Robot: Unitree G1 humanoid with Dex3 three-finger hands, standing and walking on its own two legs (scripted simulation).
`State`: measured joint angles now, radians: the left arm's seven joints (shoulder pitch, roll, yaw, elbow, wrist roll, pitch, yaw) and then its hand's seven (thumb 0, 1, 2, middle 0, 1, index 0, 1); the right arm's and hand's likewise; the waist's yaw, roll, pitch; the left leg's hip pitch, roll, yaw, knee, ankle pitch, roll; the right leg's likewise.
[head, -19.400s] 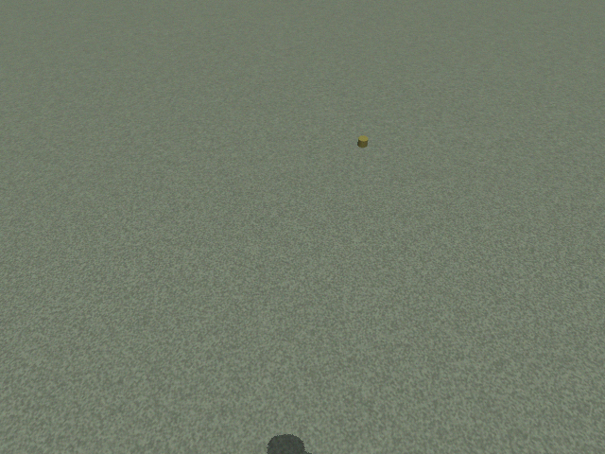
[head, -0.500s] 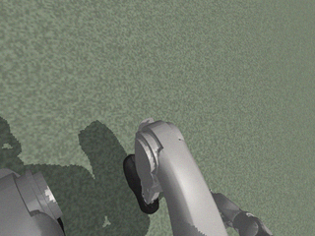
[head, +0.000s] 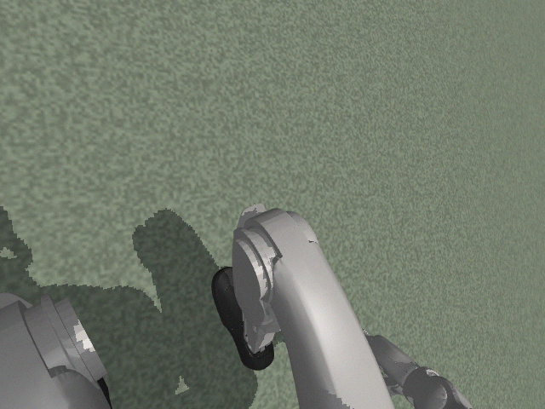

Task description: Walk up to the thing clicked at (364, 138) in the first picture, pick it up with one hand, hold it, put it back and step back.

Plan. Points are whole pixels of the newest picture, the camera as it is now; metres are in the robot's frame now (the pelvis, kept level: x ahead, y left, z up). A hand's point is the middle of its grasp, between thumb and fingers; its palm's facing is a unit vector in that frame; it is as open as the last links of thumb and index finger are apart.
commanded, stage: rest palm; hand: left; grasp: from above
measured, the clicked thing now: out of the picture +0.44 +0.41 -0.28
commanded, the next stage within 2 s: close in 0.52 s
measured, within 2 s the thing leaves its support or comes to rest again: neither
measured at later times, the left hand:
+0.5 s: hand out of the picture +0.43 +0.39 -0.25, palm faces -0.43 -0.20 -0.88, open 13.5 cm
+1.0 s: hand out of the picture +0.43 +0.39 -0.25, palm faces -0.43 -0.19 -0.88, open 12.6 cm
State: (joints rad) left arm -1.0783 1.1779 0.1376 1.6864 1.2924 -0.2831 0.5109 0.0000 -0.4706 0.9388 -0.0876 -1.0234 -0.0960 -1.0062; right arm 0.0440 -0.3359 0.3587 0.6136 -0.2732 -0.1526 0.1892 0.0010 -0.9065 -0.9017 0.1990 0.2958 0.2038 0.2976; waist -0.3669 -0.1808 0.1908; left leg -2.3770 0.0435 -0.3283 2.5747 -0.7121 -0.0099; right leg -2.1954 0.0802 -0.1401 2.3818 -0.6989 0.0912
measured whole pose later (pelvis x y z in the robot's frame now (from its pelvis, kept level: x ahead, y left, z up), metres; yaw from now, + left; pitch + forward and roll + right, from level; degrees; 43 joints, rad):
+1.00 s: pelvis +0.00 +0.00 +0.00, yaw +0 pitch +26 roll -17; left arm -1.09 1.19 0.12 1.70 1.29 -0.27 0.52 0.00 -0.23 0.75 -0.21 -0.97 -0.25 -0.92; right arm 0.04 -0.34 0.37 0.61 -0.28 -0.16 0.19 0.00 -0.89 -0.90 0.20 0.30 0.20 0.30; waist -0.37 -0.18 0.20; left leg -2.38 0.05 -0.33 2.58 -0.71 -0.01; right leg -2.20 0.08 -0.15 2.38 -0.69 0.09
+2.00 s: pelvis +0.00 +0.00 +0.00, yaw +0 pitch +26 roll -17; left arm -1.08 1.19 0.14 1.67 1.29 -0.29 0.52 0.00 0.32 0.42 -0.64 -0.67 -0.70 -0.60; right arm 0.04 -0.34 0.37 0.61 -0.28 -0.16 0.19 0.00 -0.89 -0.89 0.20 0.30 0.20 0.30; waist -0.36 -0.19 0.20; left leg -2.37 0.05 -0.33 2.58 -0.71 -0.01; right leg -2.20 0.07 -0.15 2.38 -0.69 0.09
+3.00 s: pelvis +0.00 +0.00 +0.01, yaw +3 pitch +30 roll -15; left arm -1.02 1.04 0.12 1.37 1.23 -0.24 0.23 -0.09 0.46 0.26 -0.73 -0.46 -1.04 -0.49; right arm 0.09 -0.33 0.22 0.59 -0.18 -0.03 0.17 0.00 -0.91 -0.90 0.20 0.30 0.20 0.30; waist -0.28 -0.07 0.07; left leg -2.39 0.03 -0.26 2.49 -0.67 0.00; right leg -2.21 0.03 -0.11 2.34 -0.69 0.07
